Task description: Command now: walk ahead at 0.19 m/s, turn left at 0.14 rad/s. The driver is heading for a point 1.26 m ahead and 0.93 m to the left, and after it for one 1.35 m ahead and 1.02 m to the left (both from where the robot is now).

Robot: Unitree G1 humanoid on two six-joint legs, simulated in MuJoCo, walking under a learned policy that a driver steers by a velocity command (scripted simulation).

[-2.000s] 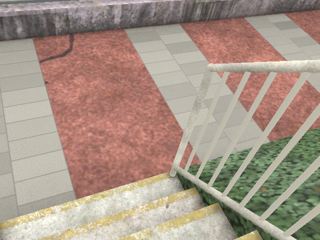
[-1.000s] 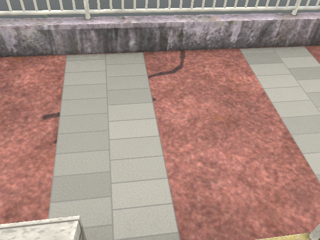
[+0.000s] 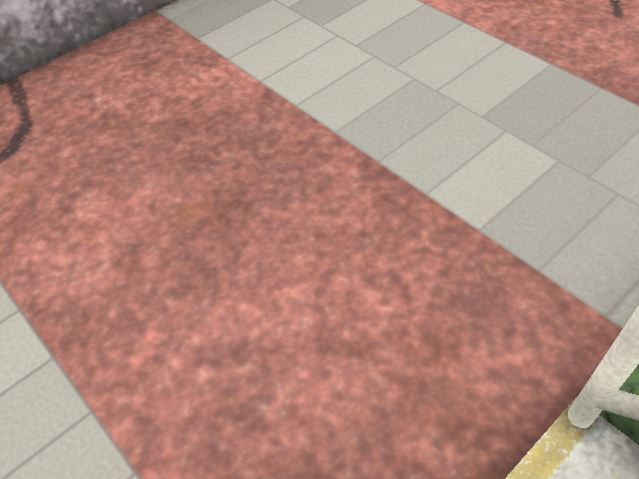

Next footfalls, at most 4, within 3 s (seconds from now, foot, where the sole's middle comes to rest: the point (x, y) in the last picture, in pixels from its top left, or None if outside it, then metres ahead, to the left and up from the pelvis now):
0.42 left None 0.25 0.26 -0.95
1.06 right None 0.38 0.11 -0.95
1.54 left None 0.26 0.30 -0.95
1.98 right None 0.48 0.24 -0.95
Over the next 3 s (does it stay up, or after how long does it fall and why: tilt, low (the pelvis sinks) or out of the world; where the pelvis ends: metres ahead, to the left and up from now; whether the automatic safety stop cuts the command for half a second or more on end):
stays up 0.75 0.61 -0.20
